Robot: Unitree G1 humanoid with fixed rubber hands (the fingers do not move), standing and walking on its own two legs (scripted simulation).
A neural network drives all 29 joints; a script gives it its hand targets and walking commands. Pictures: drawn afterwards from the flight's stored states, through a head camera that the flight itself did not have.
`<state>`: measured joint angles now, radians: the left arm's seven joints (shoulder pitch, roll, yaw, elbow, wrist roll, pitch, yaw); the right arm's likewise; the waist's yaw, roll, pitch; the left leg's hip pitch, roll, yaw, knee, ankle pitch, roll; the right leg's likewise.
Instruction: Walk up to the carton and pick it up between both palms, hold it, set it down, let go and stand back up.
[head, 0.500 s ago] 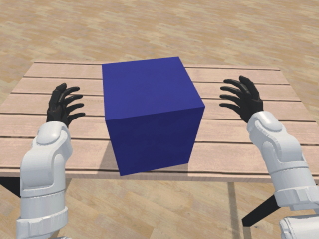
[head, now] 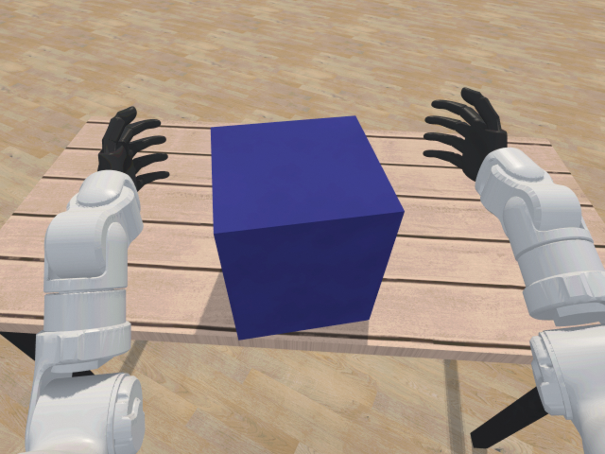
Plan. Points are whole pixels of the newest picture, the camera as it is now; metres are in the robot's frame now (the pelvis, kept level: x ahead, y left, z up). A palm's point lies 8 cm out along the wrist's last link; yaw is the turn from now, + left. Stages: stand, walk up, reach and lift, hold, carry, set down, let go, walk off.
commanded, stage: reach and lift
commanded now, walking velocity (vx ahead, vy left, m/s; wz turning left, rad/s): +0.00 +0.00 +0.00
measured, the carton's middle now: (295, 230) +0.41 +0.04 +0.06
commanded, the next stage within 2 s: none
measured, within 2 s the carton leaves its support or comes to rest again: neither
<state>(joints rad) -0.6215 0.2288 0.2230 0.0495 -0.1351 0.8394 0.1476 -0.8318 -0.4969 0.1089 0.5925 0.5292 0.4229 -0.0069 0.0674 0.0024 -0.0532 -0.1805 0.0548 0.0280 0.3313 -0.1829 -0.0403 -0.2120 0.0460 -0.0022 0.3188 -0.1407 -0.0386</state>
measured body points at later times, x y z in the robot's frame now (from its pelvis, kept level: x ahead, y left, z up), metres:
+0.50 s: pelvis +0.00 +0.00 +0.00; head +0.01 +0.00 +0.45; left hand +0.41 +0.24 +0.24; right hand +0.49 -0.16 +0.25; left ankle -0.01 +0.14 -0.75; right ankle +0.01 -0.09 -0.75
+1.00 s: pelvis -0.01 +0.00 +0.00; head +0.03 +0.00 +0.45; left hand +0.41 +0.23 +0.15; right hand +0.48 -0.14 +0.15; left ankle -0.01 +0.14 -0.75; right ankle +0.01 -0.09 -0.75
